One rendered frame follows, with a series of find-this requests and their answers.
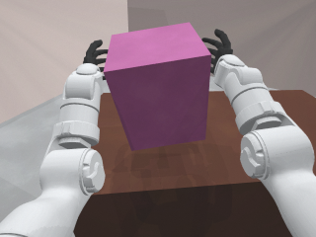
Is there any left robot hand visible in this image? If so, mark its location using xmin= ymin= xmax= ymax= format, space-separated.
xmin=83 ymin=39 xmax=109 ymax=80

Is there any carton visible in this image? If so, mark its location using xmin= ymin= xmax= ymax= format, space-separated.
xmin=103 ymin=22 xmax=211 ymax=151

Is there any robot left forearm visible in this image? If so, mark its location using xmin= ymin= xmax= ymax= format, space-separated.
xmin=39 ymin=63 xmax=104 ymax=187

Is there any robot right upper arm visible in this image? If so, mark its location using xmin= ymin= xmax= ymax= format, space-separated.
xmin=240 ymin=125 xmax=316 ymax=237

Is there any robot right forearm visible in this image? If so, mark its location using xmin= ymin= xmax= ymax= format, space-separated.
xmin=213 ymin=54 xmax=315 ymax=166

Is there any robot left upper arm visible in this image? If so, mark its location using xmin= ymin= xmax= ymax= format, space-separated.
xmin=0 ymin=148 xmax=106 ymax=237

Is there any pedestal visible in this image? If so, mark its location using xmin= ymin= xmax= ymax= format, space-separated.
xmin=73 ymin=90 xmax=316 ymax=237

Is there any right robot hand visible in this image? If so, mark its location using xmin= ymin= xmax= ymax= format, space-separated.
xmin=201 ymin=29 xmax=233 ymax=75

